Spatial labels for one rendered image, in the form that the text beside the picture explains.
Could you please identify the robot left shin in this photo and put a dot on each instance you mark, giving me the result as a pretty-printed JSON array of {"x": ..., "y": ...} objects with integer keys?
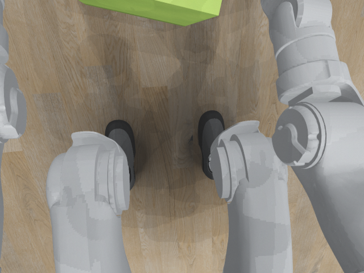
[{"x": 54, "y": 172}]

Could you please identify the right robot forearm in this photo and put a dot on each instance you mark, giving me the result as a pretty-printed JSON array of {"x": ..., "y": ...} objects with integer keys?
[{"x": 306, "y": 54}]

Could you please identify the left robot upper arm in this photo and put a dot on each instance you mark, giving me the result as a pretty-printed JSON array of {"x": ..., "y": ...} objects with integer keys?
[{"x": 13, "y": 119}]

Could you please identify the right robot upper arm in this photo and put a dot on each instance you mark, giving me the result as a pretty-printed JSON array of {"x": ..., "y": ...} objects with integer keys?
[{"x": 323, "y": 142}]

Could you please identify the left robot thigh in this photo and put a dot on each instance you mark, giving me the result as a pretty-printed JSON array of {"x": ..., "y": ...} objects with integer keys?
[{"x": 86, "y": 231}]

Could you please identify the carton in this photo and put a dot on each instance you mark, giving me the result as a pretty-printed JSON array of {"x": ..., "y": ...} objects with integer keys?
[{"x": 178, "y": 12}]

